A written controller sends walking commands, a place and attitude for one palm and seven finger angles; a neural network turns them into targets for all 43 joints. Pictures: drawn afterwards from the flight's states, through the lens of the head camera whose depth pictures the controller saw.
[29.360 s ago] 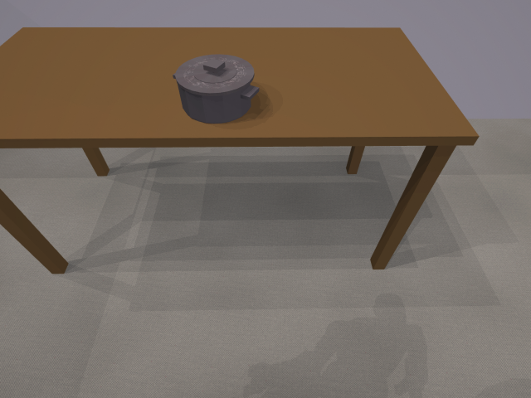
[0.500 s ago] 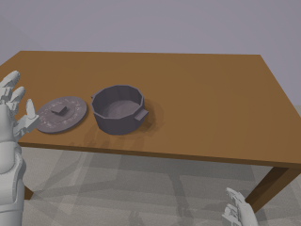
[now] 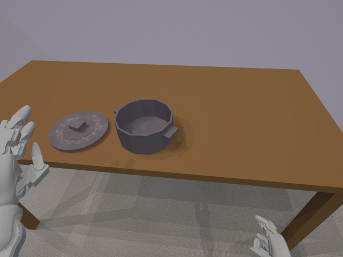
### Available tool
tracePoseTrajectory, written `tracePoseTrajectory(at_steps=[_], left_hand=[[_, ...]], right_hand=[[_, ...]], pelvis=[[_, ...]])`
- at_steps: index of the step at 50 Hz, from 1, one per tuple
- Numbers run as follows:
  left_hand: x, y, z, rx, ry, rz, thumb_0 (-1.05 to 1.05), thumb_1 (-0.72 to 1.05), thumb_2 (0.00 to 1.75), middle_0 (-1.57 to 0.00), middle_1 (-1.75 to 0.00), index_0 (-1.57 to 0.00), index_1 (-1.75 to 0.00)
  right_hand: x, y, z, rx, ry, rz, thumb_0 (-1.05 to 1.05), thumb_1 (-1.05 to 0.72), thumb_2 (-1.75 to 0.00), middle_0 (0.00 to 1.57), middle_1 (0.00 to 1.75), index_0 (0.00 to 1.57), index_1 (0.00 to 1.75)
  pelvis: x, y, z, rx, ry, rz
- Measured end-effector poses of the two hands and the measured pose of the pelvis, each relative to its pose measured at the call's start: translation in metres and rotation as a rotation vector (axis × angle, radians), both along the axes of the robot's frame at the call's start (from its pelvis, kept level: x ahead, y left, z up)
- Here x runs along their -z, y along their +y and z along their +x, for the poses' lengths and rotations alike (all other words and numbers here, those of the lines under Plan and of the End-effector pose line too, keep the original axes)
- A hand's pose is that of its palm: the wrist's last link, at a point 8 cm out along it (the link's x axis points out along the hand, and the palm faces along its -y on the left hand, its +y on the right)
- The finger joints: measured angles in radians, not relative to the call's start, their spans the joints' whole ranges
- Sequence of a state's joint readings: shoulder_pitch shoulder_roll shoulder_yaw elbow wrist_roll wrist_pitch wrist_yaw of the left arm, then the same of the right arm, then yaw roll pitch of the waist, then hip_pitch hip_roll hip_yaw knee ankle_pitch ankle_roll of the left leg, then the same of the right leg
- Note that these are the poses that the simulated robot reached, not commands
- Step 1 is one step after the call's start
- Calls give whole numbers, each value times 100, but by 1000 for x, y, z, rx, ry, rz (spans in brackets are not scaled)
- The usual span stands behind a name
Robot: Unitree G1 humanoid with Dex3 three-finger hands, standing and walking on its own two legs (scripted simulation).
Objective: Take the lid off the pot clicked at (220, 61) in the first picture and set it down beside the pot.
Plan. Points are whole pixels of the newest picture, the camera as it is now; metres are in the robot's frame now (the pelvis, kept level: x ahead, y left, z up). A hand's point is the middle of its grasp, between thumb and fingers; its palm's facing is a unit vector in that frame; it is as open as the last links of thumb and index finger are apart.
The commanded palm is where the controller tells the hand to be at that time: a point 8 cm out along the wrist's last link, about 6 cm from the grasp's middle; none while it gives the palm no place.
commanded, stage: draw the hand back to the body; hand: left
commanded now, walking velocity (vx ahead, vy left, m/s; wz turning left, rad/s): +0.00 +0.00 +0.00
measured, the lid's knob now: (77, 124) +0.51 +0.40 +0.00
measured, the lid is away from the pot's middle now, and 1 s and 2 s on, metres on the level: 0.24 0.24 0.24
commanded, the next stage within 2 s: step back with the hand held close in 0.28 s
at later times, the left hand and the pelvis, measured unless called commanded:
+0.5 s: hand (25, 169) +0.19 +0.27 +0.20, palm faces +0.44 -0.80 -0.40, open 7.4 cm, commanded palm +0.13 +0.30 +0.19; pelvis +0.00 +0.02 +0.00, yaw -1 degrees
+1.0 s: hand (33, 189) +0.17 +0.25 +0.17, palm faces +0.33 -0.82 -0.46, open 7.4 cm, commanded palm +0.10 +0.30 +0.19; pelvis -0.04 +0.03 -0.02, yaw -2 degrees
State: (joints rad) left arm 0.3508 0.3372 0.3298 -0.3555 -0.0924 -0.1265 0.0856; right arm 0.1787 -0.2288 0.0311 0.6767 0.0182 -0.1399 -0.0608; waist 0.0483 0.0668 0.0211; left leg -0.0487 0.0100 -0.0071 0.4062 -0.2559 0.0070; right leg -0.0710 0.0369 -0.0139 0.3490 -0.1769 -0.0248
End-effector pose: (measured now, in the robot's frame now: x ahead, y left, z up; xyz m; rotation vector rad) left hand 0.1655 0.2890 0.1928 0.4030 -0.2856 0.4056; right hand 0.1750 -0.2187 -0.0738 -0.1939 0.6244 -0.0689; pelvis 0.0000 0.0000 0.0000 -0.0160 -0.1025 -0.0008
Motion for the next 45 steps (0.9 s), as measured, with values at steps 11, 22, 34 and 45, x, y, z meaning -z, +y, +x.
tracePoseTrajectory(at_steps=[11, 22, 34, 45], left_hand=[[1, 2, -26, 19, 30, 34, 2, 89, 90, -21, -30, -21, -30], [-6, 11, -22, 9, -1, 61, 2, 89, 90, -21, -30, -21, -30], [12, 10, 4, 175, 62, 141, 2, 90, 90, -20, -30, -21, -30], [2, 13, -23, 150, 21, 210, 2, 89, 90, -21, -30, -22, -30]], right_hand=[[-6, 23, 8, -34, -30, -1, 2, -90, -90, 20, 29, 21, 30], [-8, 36, 14, -58, -26, 0, 2, -90, -90, 21, 30, 21, 30], [-9, 9, -19, 79, 82, -69, 1, -90, -90, 21, 30, 21, 30], [9, 14, -52, 105, 98, -50, 1, -90, -90, 20, 29, 20, 30]], pelvis=[[1, 13, 2, -4, 1, -3], [2, 19, 3, 2, 11, -6], [6, 32, -9, 37, 91, 2], [17, 33, -25, 46, 87, 16]])
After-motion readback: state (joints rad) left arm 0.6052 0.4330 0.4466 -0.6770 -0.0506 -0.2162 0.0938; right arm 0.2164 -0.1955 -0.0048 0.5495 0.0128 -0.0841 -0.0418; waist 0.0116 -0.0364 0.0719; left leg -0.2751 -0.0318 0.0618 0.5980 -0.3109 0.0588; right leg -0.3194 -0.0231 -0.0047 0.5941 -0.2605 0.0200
